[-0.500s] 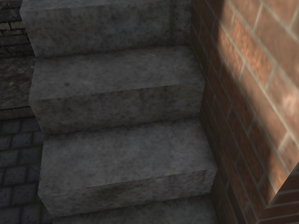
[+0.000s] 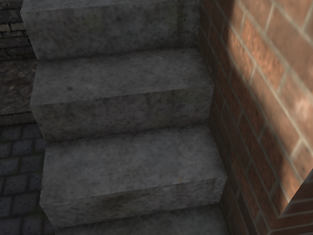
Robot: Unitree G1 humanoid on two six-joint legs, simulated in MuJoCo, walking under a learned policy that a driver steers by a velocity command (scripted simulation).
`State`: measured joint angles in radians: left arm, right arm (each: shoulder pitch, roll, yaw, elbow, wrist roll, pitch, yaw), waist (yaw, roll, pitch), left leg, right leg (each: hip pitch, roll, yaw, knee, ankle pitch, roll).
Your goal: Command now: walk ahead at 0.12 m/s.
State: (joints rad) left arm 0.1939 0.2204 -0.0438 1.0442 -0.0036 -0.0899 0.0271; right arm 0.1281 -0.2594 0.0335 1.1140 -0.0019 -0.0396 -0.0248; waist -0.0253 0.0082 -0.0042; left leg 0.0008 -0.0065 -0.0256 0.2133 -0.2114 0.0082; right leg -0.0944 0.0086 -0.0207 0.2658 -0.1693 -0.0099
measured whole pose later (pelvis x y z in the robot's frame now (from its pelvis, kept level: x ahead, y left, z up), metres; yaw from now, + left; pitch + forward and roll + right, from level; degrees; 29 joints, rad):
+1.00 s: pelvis +0.00 +0.00 +0.00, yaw +0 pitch +0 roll +0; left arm 0.19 0.22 -0.04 1.04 0.00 -0.09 0.03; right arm 0.13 -0.26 0.03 1.12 0.00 -0.04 -0.02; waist -0.03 0.01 0.00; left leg 0.00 -0.01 -0.03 0.21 -0.21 0.01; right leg -0.09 0.01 -0.01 0.27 -0.17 -0.01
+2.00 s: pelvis +0.00 +0.00 +0.00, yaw +0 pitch +0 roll +0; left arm 0.19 0.22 -0.04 1.04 0.00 -0.09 0.03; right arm 0.13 -0.26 0.03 1.12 0.00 -0.04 -0.02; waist -0.03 0.01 0.00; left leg 0.00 -0.01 -0.03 0.21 -0.21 0.01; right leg -0.10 0.01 0.00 0.27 -0.17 0.00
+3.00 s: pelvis -0.01 -0.01 +0.00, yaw -1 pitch -1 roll +0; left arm 0.24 0.21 -0.03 1.04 0.00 -0.09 0.03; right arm 0.13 -0.25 0.02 1.13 0.00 -0.02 -0.03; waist -0.03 0.01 0.01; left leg -0.02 0.01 -0.03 0.25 -0.22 -0.01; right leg -0.12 0.02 0.01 0.29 -0.16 -0.01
